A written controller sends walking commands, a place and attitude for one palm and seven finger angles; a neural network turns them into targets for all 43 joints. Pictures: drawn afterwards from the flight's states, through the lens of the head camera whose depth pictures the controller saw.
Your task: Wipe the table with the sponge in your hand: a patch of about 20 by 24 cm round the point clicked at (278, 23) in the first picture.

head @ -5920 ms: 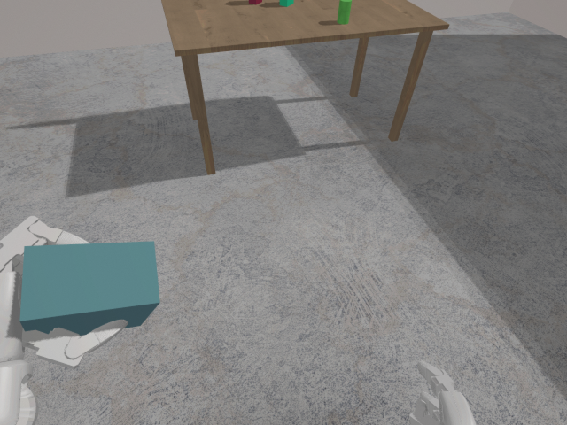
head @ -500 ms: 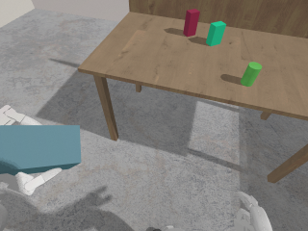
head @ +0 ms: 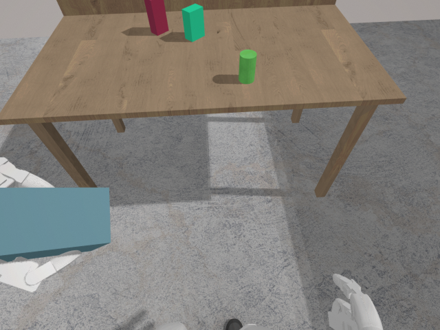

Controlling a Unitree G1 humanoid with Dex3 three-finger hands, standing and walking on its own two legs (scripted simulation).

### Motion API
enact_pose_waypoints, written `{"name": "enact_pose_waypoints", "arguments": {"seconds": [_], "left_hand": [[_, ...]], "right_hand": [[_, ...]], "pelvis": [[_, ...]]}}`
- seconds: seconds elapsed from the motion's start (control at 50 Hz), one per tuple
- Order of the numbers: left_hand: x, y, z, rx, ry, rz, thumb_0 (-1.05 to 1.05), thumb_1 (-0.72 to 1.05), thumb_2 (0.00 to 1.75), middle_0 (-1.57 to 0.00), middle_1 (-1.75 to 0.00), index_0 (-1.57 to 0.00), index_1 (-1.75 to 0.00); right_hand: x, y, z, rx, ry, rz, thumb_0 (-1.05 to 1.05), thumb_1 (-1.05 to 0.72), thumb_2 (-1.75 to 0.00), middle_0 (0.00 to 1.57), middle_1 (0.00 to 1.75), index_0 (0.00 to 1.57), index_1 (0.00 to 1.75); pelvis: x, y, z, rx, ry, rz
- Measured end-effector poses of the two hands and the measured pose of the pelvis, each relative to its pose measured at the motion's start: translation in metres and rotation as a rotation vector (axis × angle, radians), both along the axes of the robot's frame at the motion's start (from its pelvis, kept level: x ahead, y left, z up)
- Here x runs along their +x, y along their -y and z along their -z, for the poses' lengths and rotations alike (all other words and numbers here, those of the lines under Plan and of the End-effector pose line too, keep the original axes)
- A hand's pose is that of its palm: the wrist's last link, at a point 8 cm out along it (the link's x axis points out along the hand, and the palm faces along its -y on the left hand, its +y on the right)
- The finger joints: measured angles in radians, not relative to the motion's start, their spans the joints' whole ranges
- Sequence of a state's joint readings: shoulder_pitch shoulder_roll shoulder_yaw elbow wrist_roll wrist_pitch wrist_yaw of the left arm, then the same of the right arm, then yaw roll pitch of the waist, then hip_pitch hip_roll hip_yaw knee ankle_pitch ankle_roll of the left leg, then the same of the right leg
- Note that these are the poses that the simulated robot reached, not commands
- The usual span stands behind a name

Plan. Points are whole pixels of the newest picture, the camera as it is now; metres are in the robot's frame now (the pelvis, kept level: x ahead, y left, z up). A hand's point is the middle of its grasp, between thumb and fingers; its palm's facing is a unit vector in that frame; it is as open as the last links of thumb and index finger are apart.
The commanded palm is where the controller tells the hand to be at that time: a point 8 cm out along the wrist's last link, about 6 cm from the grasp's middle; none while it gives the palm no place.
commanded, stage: turn to face it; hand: left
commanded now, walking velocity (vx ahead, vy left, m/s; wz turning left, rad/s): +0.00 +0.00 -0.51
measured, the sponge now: (67, 224) +0.22 +0.21 +0.16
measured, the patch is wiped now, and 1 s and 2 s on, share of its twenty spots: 0.00 0.00 0.00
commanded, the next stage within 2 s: take the last steps up to it in 0.44 s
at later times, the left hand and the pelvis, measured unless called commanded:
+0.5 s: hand (135, 239) +0.21 +0.12 +0.16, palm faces +0.15 -0.86 -0.48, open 10.5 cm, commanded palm +0.15 +0.18 +0.18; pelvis -0.07 -0.05 -0.01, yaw -13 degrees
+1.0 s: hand (122, 264) +0.17 +0.12 +0.17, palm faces +0.23 -0.87 -0.44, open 10.5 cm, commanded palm +0.14 +0.17 +0.18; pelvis -0.08 -0.07 -0.01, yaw -13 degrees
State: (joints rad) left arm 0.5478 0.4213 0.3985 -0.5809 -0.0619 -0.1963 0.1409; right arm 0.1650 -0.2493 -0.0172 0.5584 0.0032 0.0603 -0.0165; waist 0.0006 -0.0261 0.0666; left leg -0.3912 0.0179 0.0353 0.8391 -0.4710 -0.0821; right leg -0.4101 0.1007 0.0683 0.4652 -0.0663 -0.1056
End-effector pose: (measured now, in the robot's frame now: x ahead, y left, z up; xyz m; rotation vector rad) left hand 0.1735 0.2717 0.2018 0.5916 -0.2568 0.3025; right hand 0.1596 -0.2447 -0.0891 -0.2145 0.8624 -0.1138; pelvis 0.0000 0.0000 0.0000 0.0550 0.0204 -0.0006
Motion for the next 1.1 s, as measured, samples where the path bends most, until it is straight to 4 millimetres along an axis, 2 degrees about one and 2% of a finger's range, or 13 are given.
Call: {"name": "enact_pose_waypoints", "arguments": {"seconds": [0.1, 0.2, 0.28, 0.36, 0.44, 0.54, 0.62, 0.7, 0.78, 0.88, 0.94, 1.02, 1.1], "left_hand": [[-0.006, 0.001, 0.009, -0.068, 0.031, 0.009, -0.01, -0.53, 0.99, -0.68, -1.35, -0.71, -1.34], [-0.009, 0.011, 0.014, -0.08, 0.051, 0.066, -0.01, -0.53, 0.99, -0.68, -1.35, -0.71, -1.34], [-0.011, 0.025, 0.011, -0.065, 0.033, 0.081, -0.01, -0.53, 0.99, -0.68, -1.35, -0.71, -1.34], [-0.006, 0.052, 0.013, -0.038, 0.015, 0.106, -0.01, -0.53, 0.99, -0.68, -1.35, -0.71, -1.35], [0.004, 0.089, 0.019, -0.028, 0.026, 0.172, -0.01, -0.53, 0.99, -0.68, -1.35, -0.71, -1.35], [0.001, 0.118, 0.017, -0.02, -0.039, 0.272, -0.01, -0.53, 0.99, -0.68, -1.35, -0.71, -1.35], [-0.008, 0.123, 0.007, 0.022, -0.037, 0.324, -0.01, -0.53, 0.99, -0.68, -1.35, -0.71, -1.35], [-0.017, 0.113, 0.001, 0.016, 0.015, 0.316, -0.01, -0.53, 0.99, -0.68, -1.35, -0.71, -1.35], [-0.027, 0.098, 0.006, -0.037, 0.07, 0.279, -0.01, -0.53, 0.99, -0.68, -1.35, -0.71, -1.35], [-0.033, 0.088, 0.011, -0.07, 0.059, 0.203, -0.01, -0.53, 0.99, -0.68, -1.35, -0.71, -1.35], [-0.033, 0.093, 0.013, -0.079, 0.047, 0.179, -0.01, -0.53, 0.99, -0.68, -1.35, -0.71, -1.35], [-0.029, 0.109, 0.018, -0.064, 0.072, 0.19, -0.01, -0.53, 0.99, -0.68, -1.35, -0.71, -1.35], [-0.021, 0.115, 0.018, -0.094, 0.049, 0.209, -0.01, -0.53, 0.99, -0.69, -1.35, -0.71, -1.35]], "right_hand": [[-0.02, 0.016, -0.013, -0.045, 0.027, 0.032, 0.02, -0.91, -0.9, 0.2, 0.3, 0.2, 0.29], [-0.043, 0.014, -0.021, -0.043, 0.089, 0.067, 0.02, -0.91, -0.9, 0.2, 0.3, 0.2, 0.29], [-0.063, 0.008, -0.014, 0.034, 0.115, 0.106, 0.02, -0.91, -0.9, 0.2, 0.3, 0.2, 0.29], [-0.085, 0.009, 0.004, 0.101, 0.107, 0.12, 0.01, -0.91, -0.9, 0.2, 0.3, 0.2, 0.3], [-0.111, 0.028, 0.026, 0.124, 0.056, 0.146, 0.01, -0.91, -0.9, 0.2, 0.3, 0.21, 0.3], [-0.148, 0.06, 0.019, 0.076, -0.004, 0.253, 0.02, -0.91, -0.9, 0.2, 0.3, 0.21, 0.3], [-0.172, 0.083, 0.005, 0.007, -0.002, 0.319, 0.02, -0.91, -0.9, 0.2, 0.3, 0.2, 0.3], [-0.189, 0.096, -0.009, -0.063, 0.001, 0.336, 0.02, -0.91, -0.9, 0.2, 0.3, 0.2, 0.29], [-0.195, 0.098, -0.016, -0.118, 0.027, 0.337, 0.02, -0.91, -0.9, 0.2, 0.3, 0.2, 0.29], [-0.188, 0.083, -0.015, -0.067, 0.069, 0.322, 0.02, -0.91, -0.9, 0.2, 0.3, 0.2, 0.29], [-0.177, 0.073, -0.007, -0.02, 0.081, 0.288, 0.02, -0.91, -0.9, 0.2, 0.3, 0.2, 0.29], [-0.16, 0.067, 0.014, 0.033, 0.081, 0.235, 0.02, -0.91, -0.9, 0.2, 0.3, 0.2, 0.3], [-0.15, 0.067, 0.015, 0.049, 0.028, 0.217, 0.02, -0.91, -0.9, 0.2, 0.3, 0.21, 0.3]], "pelvis": [[-0.015, 0.0, 0.001, -0.001, -0.013, 0.043], [-0.035, 0.002, 0.002, -0.014, 0.014, 0.084], [-0.041, 0.011, 0.0, -0.047, 0.018, 0.131], [-0.048, 0.028, 0.005, -0.067, 0.02, 0.185], [-0.065, 0.046, 0.013, -0.076, 0.029, 0.198], [-0.079, 0.053, 0.003, -0.037, 0.013, 0.251], [-0.086, 0.055, -0.002, -0.029, -0.002, 0.27], [-0.09, 0.053, -0.004, -0.034, -0.008, 0.262], [-0.091, 0.048, 0.0, -0.049, 0.01, 0.254], [-0.087, 0.051, -0.005, -0.074, 0.019, 0.238], [-0.084, 0.057, -0.004, -0.08, 0.022, 0.239], [-0.085, 0.066, 0.008, -0.073, 0.03, 0.225], [-0.081, 0.065, 0.002, -0.062, 0.029, 0.214]]}}
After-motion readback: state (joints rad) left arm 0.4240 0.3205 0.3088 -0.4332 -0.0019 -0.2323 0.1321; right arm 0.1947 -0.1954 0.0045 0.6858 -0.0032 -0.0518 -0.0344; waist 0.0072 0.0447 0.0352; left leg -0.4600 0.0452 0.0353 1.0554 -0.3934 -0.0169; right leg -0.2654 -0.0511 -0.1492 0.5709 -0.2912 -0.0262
